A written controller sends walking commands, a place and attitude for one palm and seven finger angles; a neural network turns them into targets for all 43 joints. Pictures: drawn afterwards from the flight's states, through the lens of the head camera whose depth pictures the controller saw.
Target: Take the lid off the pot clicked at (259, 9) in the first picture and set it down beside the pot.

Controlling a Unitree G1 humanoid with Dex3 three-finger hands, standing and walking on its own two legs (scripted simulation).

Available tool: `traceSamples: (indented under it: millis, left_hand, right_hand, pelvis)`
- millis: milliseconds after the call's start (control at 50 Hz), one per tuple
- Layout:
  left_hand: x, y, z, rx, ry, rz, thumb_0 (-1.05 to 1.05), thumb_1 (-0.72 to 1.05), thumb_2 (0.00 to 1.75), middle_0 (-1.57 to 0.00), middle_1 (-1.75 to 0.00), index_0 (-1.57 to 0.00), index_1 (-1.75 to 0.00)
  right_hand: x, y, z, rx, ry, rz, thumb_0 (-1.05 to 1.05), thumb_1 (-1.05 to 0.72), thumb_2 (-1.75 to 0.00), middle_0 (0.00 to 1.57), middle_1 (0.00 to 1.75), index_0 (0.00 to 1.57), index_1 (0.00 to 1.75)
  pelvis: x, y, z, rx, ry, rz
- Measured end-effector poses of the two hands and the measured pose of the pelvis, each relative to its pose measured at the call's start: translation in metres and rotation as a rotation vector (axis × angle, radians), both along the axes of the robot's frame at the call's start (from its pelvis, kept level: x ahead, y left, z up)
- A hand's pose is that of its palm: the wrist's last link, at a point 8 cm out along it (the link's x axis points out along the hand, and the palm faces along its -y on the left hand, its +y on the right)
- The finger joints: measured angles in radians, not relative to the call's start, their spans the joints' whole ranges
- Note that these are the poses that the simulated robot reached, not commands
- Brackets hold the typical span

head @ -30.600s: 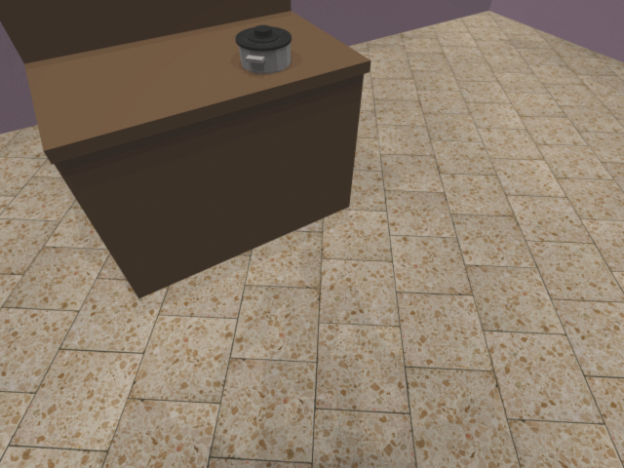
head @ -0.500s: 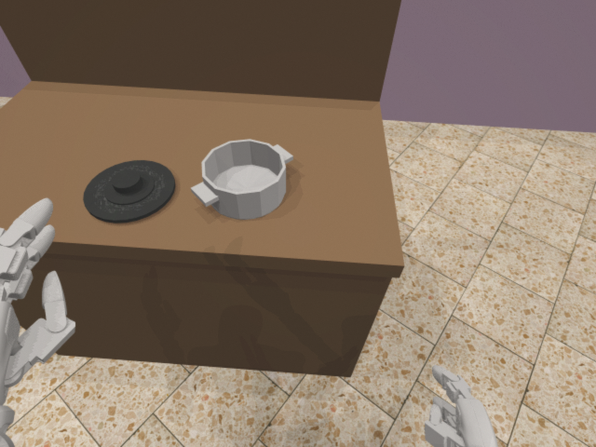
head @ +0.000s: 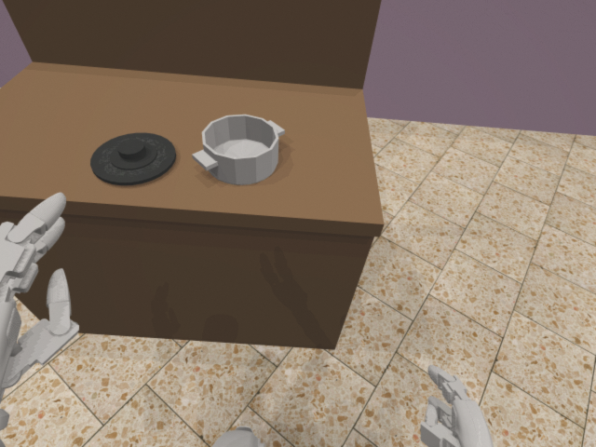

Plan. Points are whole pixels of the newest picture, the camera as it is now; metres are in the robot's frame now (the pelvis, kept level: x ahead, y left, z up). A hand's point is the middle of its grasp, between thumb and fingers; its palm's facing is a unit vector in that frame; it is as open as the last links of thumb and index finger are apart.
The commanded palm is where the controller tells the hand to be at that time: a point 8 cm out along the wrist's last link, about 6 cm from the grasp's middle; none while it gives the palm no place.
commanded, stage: step back with the hand held close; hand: left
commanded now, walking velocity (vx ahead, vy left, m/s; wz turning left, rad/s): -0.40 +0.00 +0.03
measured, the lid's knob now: (131, 149) +0.68 +0.39 -0.02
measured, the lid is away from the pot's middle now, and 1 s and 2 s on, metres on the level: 0.23 0.23 0.23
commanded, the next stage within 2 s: stop stepping back and stand still in 0.08 s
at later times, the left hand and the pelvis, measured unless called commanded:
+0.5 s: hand out of the picture +0.03 +0.23 +0.19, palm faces +0.34 -0.82 -0.46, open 7.4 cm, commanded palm -0.01 +0.28 +0.19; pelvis -0.14 +0.00 -0.02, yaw +0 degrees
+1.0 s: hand out of the picture -0.04 +0.28 +0.17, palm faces +0.41 -0.78 -0.47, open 7.4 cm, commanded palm none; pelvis -0.24 +0.02 -0.02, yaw +2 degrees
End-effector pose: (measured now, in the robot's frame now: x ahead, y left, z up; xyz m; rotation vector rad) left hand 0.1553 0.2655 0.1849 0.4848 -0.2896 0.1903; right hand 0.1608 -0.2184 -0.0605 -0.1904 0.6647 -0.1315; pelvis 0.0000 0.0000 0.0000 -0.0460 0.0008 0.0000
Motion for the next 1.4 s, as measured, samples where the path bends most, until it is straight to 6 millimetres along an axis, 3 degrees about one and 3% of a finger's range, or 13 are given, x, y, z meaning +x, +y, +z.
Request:
traceSamples:
  millis: [120,240,400,480,600,680,780,920,1020,1120,1220,1280,1400]
  left_hand:
    - [-0.030,0.020,-0.008,-0.055,-0.070,0.054,0.02,0.89,0.89,-0.22,-0.31,-0.22,-0.30]
    - [-0.043,0.033,-0.028,-0.113,0.005,0.110,0.02,0.89,0.90,-0.21,-0.30,-0.21,-0.30]
    - [-0.126,-0.015,0.011,0.127,-0.028,-0.037,0.02,0.89,0.90,-0.21,-0.30,-0.21,-0.30]
    - [-0.157,-0.003,0.021,0.109,-0.136,0.001,0.02,0.89,0.89,-0.22,-0.31,-0.22,-0.30]
    - [-0.172,0.042,-0.017,-0.070,-0.126,0.165,0.01,0.89,0.89,-0.22,-0.30,-0.21,-0.30]
    - [-0.182,0.039,-0.042,-0.152,-0.048,0.157,0.02,0.89,0.90,-0.21,-0.30,-0.21,-0.30]
    - [-0.206,0.019,-0.005,-0.073,-0.083,0.030,0.02,0.89,0.90,-0.21,-0.30,-0.21,-0.30]
    - [-0.234,0.039,0.037,0.140,-0.184,0.103,0.02,0.89,0.90,-0.22,-0.30,-0.21,-0.30]
    - [-0.234,0.055,-0.022,0.052,0.012,0.181,0.01,0.89,0.90,-0.21,-0.30,-0.21,-0.30]
    - [-0.242,0.064,-0.188,-0.283,0.568,0.314,0.01,0.90,0.90,-0.20,-0.30,-0.20,-0.30]
    - [-0.295,0.016,-0.325,-0.446,1.153,0.229,0.01,0.91,0.90,-0.20,-0.30,-0.19,-0.30]
    - [-0.324,-0.008,-0.347,-0.525,1.323,0.227,-0.01,0.95,0.89,-0.20,-0.30,-0.20,-0.30]
    - [-0.325,0.002,-0.318,-0.478,1.381,0.275,-0.03,0.98,0.89,-0.21,-0.30,-0.21,-0.30]
  right_hand:
    - [-0.037,-0.017,0.000,-0.092,0.036,-0.045,0.01,-0.90,-0.90,0.20,0.30,0.20,0.30]
    - [-0.072,-0.009,-0.004,-0.079,0.057,0.008,0.01,-0.90,-0.90,0.20,0.30,0.20,0.30]
    - [-0.131,-0.012,-0.014,0.028,-0.036,-0.029,0.01,-0.90,-0.90,0.20,0.30,0.20,0.30]
    - [-0.163,-0.017,-0.027,0.016,0.051,-0.032,0.01,-0.90,-0.90,0.20,0.30,0.20,0.30]
    - [-0.196,-0.023,-0.014,-0.060,0.034,-0.069,0.01,-0.90,-0.90,0.20,0.30,0.20,0.30]
    - [-0.214,-0.016,0.004,-0.089,-0.038,-0.083,0.01,-0.90,-0.90,0.20,0.30,0.20,0.30]
    - [-0.235,0.000,0.015,-0.044,-0.083,-0.063,0.01,-0.90,-0.90,0.20,0.30,0.20,0.30]
    - [-0.250,0.013,-0.017,0.022,0.012,-0.009,0.01,-0.90,-0.90,0.20,0.30,0.20,0.30]
    - [-0.265,0.013,-0.039,0.037,0.096,0.010,0.01,-0.90,-0.90,0.20,0.30,0.20,0.30]
    - [-0.288,0.010,-0.048,-0.019,0.232,0.036,0.01,-0.90,-0.90,0.20,0.30,0.20,0.30]
    - [-0.329,0.007,-0.058,-0.081,0.310,-0.046,0.01,-0.90,-0.90,0.20,0.30,0.20,0.30]
    - [-0.371,0.006,-0.059,-0.088,0.451,-0.098,0.01,-0.90,-0.90,0.20,0.30,0.20,0.30]
    - [-0.422,-0.001,-0.055,-0.070,0.739,-0.109,0.01,-0.90,-0.90,0.20,0.30,0.20,0.30]
  pelvis:
    - [-0.019,0.011,-0.008,0.009,0.017,0.029]
    - [-0.072,0.010,-0.005,0.014,-0.002,0.029]
    - [-0.117,-0.004,-0.019,-0.001,-0.048,-0.018]
    - [-0.133,-0.002,-0.017,0.000,-0.067,0.012]
    - [-0.161,0.006,-0.017,0.009,-0.009,0.005]
    - [-0.184,0.012,-0.015,0.064,-0.048,-0.041]
    - [-0.195,0.016,-0.001,0.034,-0.045,0.002]
    - [-0.224,0.018,-0.010,0.009,-0.028,0.003]
    - [-0.242,0.021,-0.017,-0.033,-0.030,0.057]
    - [-0.243,0.029,-0.021,-0.005,-0.010,0.105]
    - [-0.250,0.043,-0.034,0.039,0.004,0.081]
    - [-0.247,0.041,-0.025,0.062,0.013,0.072]
    - [-0.228,0.033,-0.001,0.034,0.048,0.096]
